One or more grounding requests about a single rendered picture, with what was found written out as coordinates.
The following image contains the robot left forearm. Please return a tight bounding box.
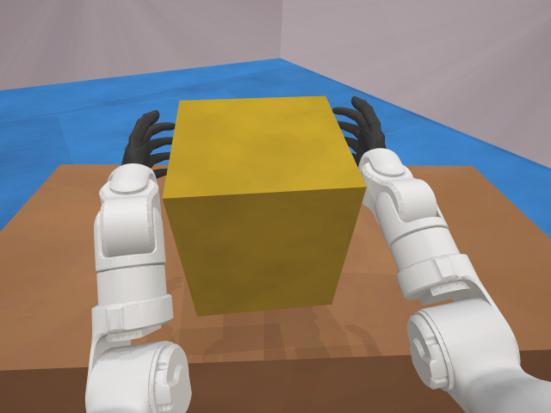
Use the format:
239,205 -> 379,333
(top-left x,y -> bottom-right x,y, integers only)
85,163 -> 173,413

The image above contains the robot right upper arm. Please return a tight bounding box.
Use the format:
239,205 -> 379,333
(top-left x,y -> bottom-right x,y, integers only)
407,298 -> 551,413

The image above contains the robot right forearm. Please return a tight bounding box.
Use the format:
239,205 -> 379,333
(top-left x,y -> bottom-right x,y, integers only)
358,148 -> 520,364

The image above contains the right robot hand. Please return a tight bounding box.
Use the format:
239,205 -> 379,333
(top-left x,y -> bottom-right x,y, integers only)
332,96 -> 386,167

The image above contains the robot left upper arm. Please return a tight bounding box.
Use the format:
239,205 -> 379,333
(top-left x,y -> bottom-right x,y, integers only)
87,341 -> 192,413

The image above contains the carton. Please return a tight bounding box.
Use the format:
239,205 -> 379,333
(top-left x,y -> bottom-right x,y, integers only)
163,96 -> 367,317

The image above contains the pedestal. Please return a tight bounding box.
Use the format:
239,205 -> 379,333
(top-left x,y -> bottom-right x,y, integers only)
0,164 -> 551,413

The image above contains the left robot hand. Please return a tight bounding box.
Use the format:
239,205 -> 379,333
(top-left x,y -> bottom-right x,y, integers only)
121,110 -> 176,179

